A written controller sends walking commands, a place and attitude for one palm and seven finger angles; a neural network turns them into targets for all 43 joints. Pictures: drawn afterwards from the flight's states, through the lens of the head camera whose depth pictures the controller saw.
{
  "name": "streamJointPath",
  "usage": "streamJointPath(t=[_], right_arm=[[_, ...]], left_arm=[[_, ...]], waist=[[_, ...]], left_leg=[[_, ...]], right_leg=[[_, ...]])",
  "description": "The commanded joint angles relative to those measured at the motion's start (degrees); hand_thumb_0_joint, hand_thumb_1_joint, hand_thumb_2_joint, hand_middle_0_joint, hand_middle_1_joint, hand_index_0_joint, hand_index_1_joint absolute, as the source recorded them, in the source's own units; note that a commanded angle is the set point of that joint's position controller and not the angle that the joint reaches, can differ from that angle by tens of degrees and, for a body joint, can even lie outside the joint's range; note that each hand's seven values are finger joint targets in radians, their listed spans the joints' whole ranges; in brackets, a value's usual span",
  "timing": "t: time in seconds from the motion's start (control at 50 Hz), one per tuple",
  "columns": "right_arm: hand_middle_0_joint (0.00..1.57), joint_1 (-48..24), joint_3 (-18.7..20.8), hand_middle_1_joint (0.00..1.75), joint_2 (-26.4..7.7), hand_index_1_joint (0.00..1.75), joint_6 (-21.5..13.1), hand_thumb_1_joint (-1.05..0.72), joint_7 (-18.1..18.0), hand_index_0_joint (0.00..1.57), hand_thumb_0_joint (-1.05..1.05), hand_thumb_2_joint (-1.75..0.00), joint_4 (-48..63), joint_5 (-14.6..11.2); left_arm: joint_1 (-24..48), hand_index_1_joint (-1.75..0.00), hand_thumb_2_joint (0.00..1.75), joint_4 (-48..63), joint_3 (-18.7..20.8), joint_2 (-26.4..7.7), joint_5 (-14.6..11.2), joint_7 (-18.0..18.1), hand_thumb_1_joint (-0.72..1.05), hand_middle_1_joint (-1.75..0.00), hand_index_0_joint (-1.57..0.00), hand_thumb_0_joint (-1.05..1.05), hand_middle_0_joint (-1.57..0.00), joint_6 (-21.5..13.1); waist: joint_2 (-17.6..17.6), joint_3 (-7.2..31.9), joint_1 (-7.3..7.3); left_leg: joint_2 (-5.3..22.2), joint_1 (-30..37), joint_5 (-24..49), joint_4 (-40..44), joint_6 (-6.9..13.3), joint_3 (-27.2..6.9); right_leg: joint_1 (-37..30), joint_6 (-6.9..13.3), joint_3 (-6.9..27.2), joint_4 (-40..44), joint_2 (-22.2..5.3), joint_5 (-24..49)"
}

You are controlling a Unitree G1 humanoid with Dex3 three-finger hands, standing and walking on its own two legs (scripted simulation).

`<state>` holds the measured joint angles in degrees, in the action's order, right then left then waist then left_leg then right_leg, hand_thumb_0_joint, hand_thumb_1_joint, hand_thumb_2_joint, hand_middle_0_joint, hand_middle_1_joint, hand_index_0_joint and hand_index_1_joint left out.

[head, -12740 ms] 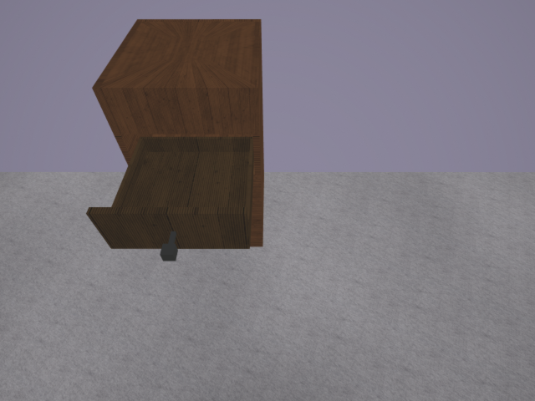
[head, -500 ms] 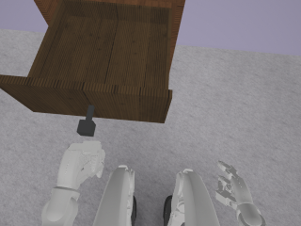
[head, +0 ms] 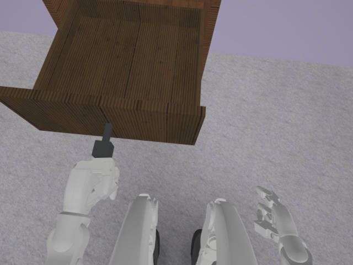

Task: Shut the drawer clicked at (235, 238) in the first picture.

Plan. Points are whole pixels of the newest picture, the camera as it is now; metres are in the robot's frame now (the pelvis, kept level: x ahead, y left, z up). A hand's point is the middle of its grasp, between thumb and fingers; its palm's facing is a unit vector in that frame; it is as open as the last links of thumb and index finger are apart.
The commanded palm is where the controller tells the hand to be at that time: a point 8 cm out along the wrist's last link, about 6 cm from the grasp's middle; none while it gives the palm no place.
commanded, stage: push the drawer shut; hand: left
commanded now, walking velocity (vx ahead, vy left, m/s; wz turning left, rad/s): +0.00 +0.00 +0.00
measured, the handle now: (105, 142) +0.36 +0.18 +0.00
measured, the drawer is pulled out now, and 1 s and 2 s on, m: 0.30 0.21 0.09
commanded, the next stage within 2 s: none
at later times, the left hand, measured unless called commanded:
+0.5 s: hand (120, 168) +0.31 +0.14 +0.00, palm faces -0.07 -1.00 -0.04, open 3.5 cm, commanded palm +0.32 +0.19 +0.01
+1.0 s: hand (126, 136) +0.38 +0.14 +0.00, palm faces -0.06 -1.00 -0.06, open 3.5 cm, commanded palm +0.38 +0.18 +0.01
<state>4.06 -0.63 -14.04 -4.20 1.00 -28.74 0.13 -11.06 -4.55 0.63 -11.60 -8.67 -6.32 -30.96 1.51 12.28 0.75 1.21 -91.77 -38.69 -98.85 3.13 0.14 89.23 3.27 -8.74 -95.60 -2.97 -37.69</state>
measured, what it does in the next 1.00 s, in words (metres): stands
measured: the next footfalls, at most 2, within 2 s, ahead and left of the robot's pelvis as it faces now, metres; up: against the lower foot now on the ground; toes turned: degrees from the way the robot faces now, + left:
none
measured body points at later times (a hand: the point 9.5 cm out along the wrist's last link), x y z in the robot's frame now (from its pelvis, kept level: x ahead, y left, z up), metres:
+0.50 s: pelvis -0.01 +0.00 +0.00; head +0.15 +0.03 +0.42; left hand +0.30 +0.20 +0.00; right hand +0.19 -0.24 -0.11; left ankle +0.05 +0.09 -0.51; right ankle +0.05 -0.10 -0.51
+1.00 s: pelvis -0.02 +0.00 +0.00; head +0.15 +0.03 +0.42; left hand +0.37 +0.19 +0.00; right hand +0.14 -0.25 -0.11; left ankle +0.05 +0.09 -0.51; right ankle +0.05 -0.10 -0.51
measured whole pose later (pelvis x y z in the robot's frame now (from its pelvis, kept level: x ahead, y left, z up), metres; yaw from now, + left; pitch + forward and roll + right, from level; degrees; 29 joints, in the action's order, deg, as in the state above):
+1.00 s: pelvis -0.02 +0.00 +0.00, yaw +0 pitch +31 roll -5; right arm 8.3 -2.1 -15.7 -1.8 -0.7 -33.8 0.5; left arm 19.5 -30.7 4.2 -14.2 -6.6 -2.8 -28.9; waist 2.1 11.0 4.3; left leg 1.1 -92.6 -35.5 -96.8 3.5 0.3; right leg 90.0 2.9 -8.5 -93.3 -2.9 -34.3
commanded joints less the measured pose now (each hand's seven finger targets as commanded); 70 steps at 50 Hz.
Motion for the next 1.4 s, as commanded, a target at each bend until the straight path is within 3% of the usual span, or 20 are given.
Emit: streamJointPath(t=[0.0, 0.12, 0.3, 0.34, 0.4, 0.54, 0.56, 0.7, 0.84, 0.94, 1.0, 1.06, 1.14, 1.16, 1.22, 1.38], right_arm=[[0.2, 2.34, 3.2, 0.3, -8.5, 0.3, -1.79, -0.9, -0.54, 0.2, 0.0, -0.9, 7.33, -0.27], [0.2, 2.48, 2.81, 0.3, -8.51, 0.3, -0.96, -0.9, -0.89, 0.2, 0.0, -0.9, 7.05, -0.35], [0.2, 3.03, 2.53, 0.3, -9.23, 0.3, -0.94, -0.9, -1.29, 0.2, 0.0, -0.9, 4.42, 0.14], [0.2, 3.25, 2.56, 0.3, -9.66, 0.3, -0.87, -0.9, -1.56, 0.2, 0.0, -0.9, 4.06, 0.14], [0.2, 3.28, 2.58, 0.3, -9.9, 0.3, -0.61, -0.9, -1.54, 0.2, 0.0, -0.9, 4.21, 0.09], [0.2, 3.78, 2.02, 0.3, -10.26, 0.3, -0.02, -0.9, -2.36, 0.2, 0.0, -0.9, 3.58, -0.26], [0.2, 3.82, 1.9, 0.3, -10.42, 0.3, -0.04, -0.9, -2.5, 0.2, 0.0, -0.9, 3.58, -0.23], [0.2, 4.82, 1.74, 0.3, -10.88, 0.3, -0.16, -0.9, -2.57, 0.2, 0.0, -0.9, 2.66, -0.03], [0.2, 6.51, 1.93, 0.3, -11.12, 0.3, -0.15, -0.9, -2.46, 0.2, 0.0, -0.9, 1.45, 0.18], [0.2, 7.64, 2.16, 0.3, -11.27, 0.3, 0.22, -0.9, -2.27, 0.2, 0.0, -0.9, 0.66, 0.39], [0.2, 8.22, 2.31, 0.3, -11.27, 0.3, 0.74, -0.9, -2.09, 0.2, 0.0, -0.9, -0.15, 0.4], [0.2, 8.95, 2.4, 0.3, -11.35, 0.3, 0.96, -0.9, -1.98, 0.2, 0.0, -0.9, -0.48, 0.64], [0.2, 9.86, 2.45, 0.3, -11.3, 0.3, 1.65, -0.9, -1.85, 0.2, 0.0, -0.9, -0.69, 0.66], [0.2, 9.97, 2.46, 0.3, -11.23, 0.3, 1.8, -0.9, -1.71, 0.2, 0.0, -0.9, -1.02, 0.8], [0.2, 10.34, 2.39, 0.3, -11.17, 0.3, 2.27, -0.9, -1.7, 0.2, 0.0, -0.9, -1.23, 0.78], [0.2, 11.83, 2.35, 0.3, -11.2, 0.3, 3.05, -0.9, -1.43, 0.2, 0.0, -0.9, -2.02, 1.1]], left_arm=[[2.48, -1.6, 0.9, 8.93, 1.45, -3.35, -0.53, -0.72, 0.9, -1.6, -1.4, 0.0, -1.4, -2.31], [8.95, -1.6, 0.9, 8.87, 4.04, -5.1, -1.2, 0.21, 0.9, -1.6, -1.4, 0.0, -1.4, -1.47], [21.1, -1.6, 0.9, 4.78, 3.34, -5.48, 0.03, 2.01, 0.9, -1.6, -1.4, 0.0, -1.4, -3.18], [23.3, -1.6, 0.9, 4.44, 4.03, -6.64, 0.53, 2.15, 0.9, -1.6, -1.4, 0.0, -1.4, -3.39], [25.67, -1.6, 0.9, 4.23, 2.66, -5.74, 0.83, 2.3, 0.9, -1.6, -1.4, 0.0, -1.4, -2.89], [34.19, -1.6, 0.9, -1.78, 3.35, -6.86, 0.87, 2.46, 0.9, -1.6, -1.4, 0.0, -1.4, -0.88], [36.26, -1.6, 0.9, -1.63, 4.06, -7.63, 0.8, 2.51, 0.9, -1.6, -1.4, 0.0, -1.4, -1.0], [42.94, -1.6, 0.9, -5.17, 3.76, -7.64, 1.12, 3.08, 0.9, -1.6, -1.4, 0.0, -1.4, -1.11], [48.84, -1.6, 0.9, -10.56, 4.09, -7.32, 1.62, 3.85, 0.9, -1.6, -1.4, 0.0, -1.4, -1.59], [51.83, -1.6, 0.9, -13.12, 5.43, -8.27, 1.93, 3.96, 0.9, -1.6, -1.4, 0.0, -1.4, -2.27], [54.48, -1.6, 0.9, -16.03, 5.54, -7.93, 1.99, 3.94, 0.9, -1.6, -1.4, 0.0, -1.4, -2.23], [57.42, -1.6, 0.9, -16.29, 6.27, -8.55, 2.21, 4.07, 0.9, -1.6, -1.4, 0.0, -1.4, -2.74], [58.61, -1.6, 0.9, -19.15, 7.4, -9.57, 2.61, 3.94, 0.9, -1.6, -1.4, 0.0, -1.4, -2.96], [60.31, -1.6, 0.9, -19.44, 6.97, -8.74, 2.34, 3.87, 0.9, -1.6, -1.4, 0.0, -1.4, -2.97], [62.33, -1.6, 0.9, -21.29, 8.73, -10.55, 2.4, 3.74, 0.9, -1.6, -1.4, 0.0, -1.4, -3.22], [67.8, -1.6, 0.9, -25.22, 10.16, -11.84, 2.75, 2.95, 0.9, -1.6, -1.4, 0.0, -1.4, -3.86]], waist=[[0.85, 25.15, 1.43], [1.38, 25.84, 1.24], [3.24, 24.59, 3.58], [3.29, 25.7, 3.54], [4.61, 27.14, 3.4], [1.42, 24.46, 5.05], [2.31, 25.23, 4.94], [5.61, 25.88, 5.3], [4.47, 27.11, 6.54], [4.81, 29.1, 6.47], [4.04, 28.25, 7.36], [6.55, 30.21, 7.29], [5.27, 30.65, 7.42], [5.51, 30.87, 8.17], [4.53, 30.19, 8.24], [7.13, 31.91, 8.72]], left_leg=[[-1.84, 19.89, 15.53, 13.45, -1.47, -5.67], [-1.75, 19.86, 15.1, 13.89, -1.46, -5.76], [-1.67, 20.21, 11.86, 13.58, -1.59, -6.41], [-1.51, 21.3, 11.98, 13.75, -1.64, -6.9], [-1.56, 22.84, 11.25, 14.47, -1.72, -7.04], [-1.66, 18.04, 4.41, 14.7, -1.13, -6.46], [-1.72, 18.11, 3.96, 14.77, -1.19, -6.37], [-1.44, 21.64, 4.52, 16.37, -1.68, -7.48], [-1.13, 23.04, 7.31, 16.36, -1.65, -7.84], [-1.15, 23.79, 10.53, 16.02, -1.83, -7.52], [-1.09, 23.56, 10.1, 16.01, -1.81, -7.59], [-1.07, 25.19, 12.17, 15.95, -2.03, -7.67], [-0.92, 24.99, 14.2, 15.66, -2.03, -7.8], [-0.93, 25.33, 14.13, 15.45, -1.96, -7.64], [-1.0, 23.15, 13.14, 15.17, -1.8, -7.04], [-0.93, 24.67, 15.69, 14.78, -2.0, -7.13]], right_leg=[[-15.89, -0.63, 6.8, 13.41, 2.66, 10.31], [-16.6, -0.67, 7.15, 13.83, 2.89, 9.81], [-11.92, -0.78, 6.49, 13.52, 2.62, 7.58], [-11.01, -0.74, 6.19, 12.89, 2.63, 7.57], [-11.5, -0.78, 6.29, 13.51, 2.35, 7.32], [-13.05, -1.27, 7.66, 16.13, 2.4, 2.57], [-13.28, -1.28, 7.75, 16.13, 2.36, 2.31], [-10.77, -1.12, 6.63, 15.34, 2.32, 3.87], [-10.39, -1.3, 6.11, 14.94, 2.43, 5.99], [-11.39, -1.25, 6.14, 14.59, 2.43, 8.01], [-11.02, -1.47, 6.19, 15.08, 2.5, 7.94], [-10.4, -1.33, 6.03, 14.39, 2.47, 9.23], [-11.13, -1.34, 5.99, 14.05, 2.79, 10.52], [-10.8, -1.49, 6.04, 14.4, 2.84, 10.64], [-12.33, -1.54, 6.58, 14.98, 2.96, 10.11], [-11.26, -1.44, 6.34, 14.25, 3.11, 11.59]])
